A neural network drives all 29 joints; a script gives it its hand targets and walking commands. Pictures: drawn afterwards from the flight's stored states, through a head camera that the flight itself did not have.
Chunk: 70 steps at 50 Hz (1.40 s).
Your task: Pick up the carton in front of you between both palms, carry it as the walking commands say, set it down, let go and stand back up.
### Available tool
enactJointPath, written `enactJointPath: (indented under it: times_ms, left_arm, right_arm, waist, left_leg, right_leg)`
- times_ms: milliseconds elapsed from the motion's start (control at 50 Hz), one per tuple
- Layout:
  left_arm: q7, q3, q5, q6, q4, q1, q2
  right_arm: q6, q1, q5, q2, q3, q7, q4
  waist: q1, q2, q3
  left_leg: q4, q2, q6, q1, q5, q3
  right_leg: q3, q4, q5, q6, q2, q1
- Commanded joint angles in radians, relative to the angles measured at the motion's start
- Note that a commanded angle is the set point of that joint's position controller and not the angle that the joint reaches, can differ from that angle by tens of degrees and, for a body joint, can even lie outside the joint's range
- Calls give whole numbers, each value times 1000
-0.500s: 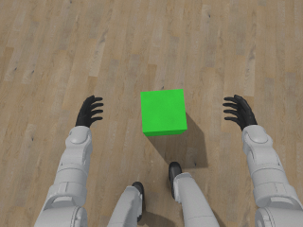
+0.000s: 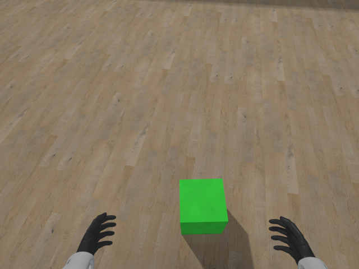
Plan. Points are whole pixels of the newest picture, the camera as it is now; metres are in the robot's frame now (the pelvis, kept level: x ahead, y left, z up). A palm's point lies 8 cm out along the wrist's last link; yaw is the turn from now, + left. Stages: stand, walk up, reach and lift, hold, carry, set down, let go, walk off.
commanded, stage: let go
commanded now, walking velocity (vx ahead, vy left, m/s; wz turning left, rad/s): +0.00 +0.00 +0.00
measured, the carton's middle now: (201, 207) +0.44 -0.06 -0.65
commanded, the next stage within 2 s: stand in 0.40 s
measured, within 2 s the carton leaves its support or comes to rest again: neither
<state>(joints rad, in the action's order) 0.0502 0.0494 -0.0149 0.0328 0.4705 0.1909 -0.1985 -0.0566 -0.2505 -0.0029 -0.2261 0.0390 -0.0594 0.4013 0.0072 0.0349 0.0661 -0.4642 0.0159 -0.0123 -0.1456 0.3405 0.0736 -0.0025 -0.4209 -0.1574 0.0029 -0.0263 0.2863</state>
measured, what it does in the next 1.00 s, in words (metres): stands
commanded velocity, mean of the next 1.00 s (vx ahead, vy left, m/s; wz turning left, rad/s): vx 0.00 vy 0.00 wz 0.00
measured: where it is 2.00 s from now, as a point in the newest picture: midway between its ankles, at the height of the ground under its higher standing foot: outside the picture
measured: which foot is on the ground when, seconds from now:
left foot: down 0.00-1.00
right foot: down 0.00-1.00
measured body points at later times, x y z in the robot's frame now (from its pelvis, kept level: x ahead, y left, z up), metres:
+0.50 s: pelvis +0.01 +0.00 -0.01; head +0.02 -0.01 +0.44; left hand +0.18 +0.25 -0.09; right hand +0.18 -0.27 -0.08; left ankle -0.06 +0.11 -0.74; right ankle +0.04 -0.12 -0.74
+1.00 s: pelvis +0.03 +0.00 -0.01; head +0.04 -0.01 +0.44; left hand +0.16 +0.30 -0.10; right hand +0.17 -0.29 -0.11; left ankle -0.06 +0.11 -0.74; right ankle +0.04 -0.12 -0.74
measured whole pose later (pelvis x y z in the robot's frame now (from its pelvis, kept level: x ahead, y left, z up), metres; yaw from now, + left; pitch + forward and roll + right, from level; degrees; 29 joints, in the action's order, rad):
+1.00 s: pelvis +0.03 +0.00 -0.01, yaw +1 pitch +0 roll -1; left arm -0.02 0.04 -0.03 0.00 0.84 0.15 -0.32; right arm -0.02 -0.22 0.04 -0.36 0.03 0.03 0.71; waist -0.01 0.04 0.01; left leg -0.48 0.03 -0.01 -0.08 0.40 0.10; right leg -0.02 -0.52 -0.27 0.01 -0.01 0.25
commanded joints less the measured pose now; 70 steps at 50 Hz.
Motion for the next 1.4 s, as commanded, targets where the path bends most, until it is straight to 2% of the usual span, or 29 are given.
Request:
enactJointPath:
  times_ms: [0,100,300,320,340,360,380,400,440,480,520,600,660,760,980,1380]
  left_arm:
    - [8,9,6,7,-113,-44,-75]
    - [19,13,5,42,-125,-41,-82]
    - [19,27,-13,63,-123,-13,-98]
    - [1,14,-1,42,-53,28,-86]
    - [-9,26,-12,35,-73,19,-88]
    - [-13,20,-10,31,-78,10,-88]
    - [-17,20,-8,30,-83,1,-89]
    - [-46,54,-22,16,67,-17,-226]
    - [-58,53,-34,1,88,-27,-231]
    - [-54,46,-35,-13,108,-53,-217]
    - [-46,41,-31,-25,135,-66,-214]
    - [-44,37,-25,-35,185,-57,-233]
    - [-52,35,-25,-36,212,-52,-248]
    - [-66,33,-24,-40,252,-50,-270]
    - [-73,29,-19,-46,320,-67,-287]
    - [-65,14,-10,-48,417,-92,-317]
  right_arm:
    - [-11,44,1,-109,29,0,-107]
    - [-46,37,7,-103,34,-2,-96]
    - [-62,31,8,-87,38,4,-92]
    - [-116,56,37,-121,55,33,-120]
    - [-126,36,36,-108,46,44,-122]
    - [-132,35,35,-103,40,49,-124]
    - [-136,33,31,-97,33,52,-122]
    - [-73,72,24,-205,55,81,4]
    - [-21,35,46,-192,52,83,33]
    - [8,42,53,-196,47,76,56]
    - [27,54,52,-212,46,69,76]
    - [39,44,48,-231,45,70,114]
    - [41,31,45,-246,45,75,141]
    - [47,20,44,-263,42,86,188]
    - [55,32,40,-276,28,92,264]
    - [69,47,34,-305,10,88,371]
  waist:
    - [-5,17,-30]
    - [0,-7,1]
    - [-8,-14,-61]
    - [12,-41,-129]
    - [1,-18,-126]
    - [5,-21,-131]
    - [5,-18,-133]
    - [-24,19,-113]
    - [-3,14,-70]
    - [-8,8,-28]
    - [-11,12,-54]
    - [-11,-12,-118]
    - [-10,-20,-135]
    - [-8,-28,-138]
    - [-10,-16,-120]
    - [-16,-27,-66]
  left_leg:
    - [212,-50,-10,-395,-57,-13]
    - [192,-40,-7,-333,-96,-23]
    - [147,-12,6,-221,-264,-35]
    - [102,-6,7,-170,-357,-25]
    - [81,0,17,-181,-394,-30]
    - [74,1,18,-186,-397,-30]
    - [73,1,16,-199,-391,-28]
    - [33,-44,46,-176,-164,-15]
    - [53,-41,28,-141,2,24]
    - [64,-54,11,-171,48,49]
    - [58,-67,4,-166,-47,61]
    - [25,-71,19,-107,-257,54]
    - [15,-73,24,-79,-334,52]
    - [14,-78,24,-59,-387,57]
    - [43,-82,19,-46,-386,65]
    - [119,-88,6,-49,-232,82]
  right_leg:
    - [0,-42,162,-24,-25,-526]
    - [10,-29,171,-22,-19,-534]
    - [36,-19,325,-10,-3,-545]
    - [27,-58,328,-15,-40,-512]
    - [27,-62,339,-14,-35,-495]
    - [31,-66,350,-14,-34,-481]
    - [35,-70,357,-14,-34,-469]
    - [42,-65,177,-20,87,-274]
    - [67,-22,-86,-1,73,-125]
    - [69,-21,-144,8,67,-78]
    - [60,-48,-58,12,66,-95]
    - [60,-78,145,18,82,-146]
    - [60,-86,205,22,89,-165]
    - [64,-88,247,27,98,-182]
    - [76,-66,256,34,111,-207]
    - [104,14,122,33,126,-206]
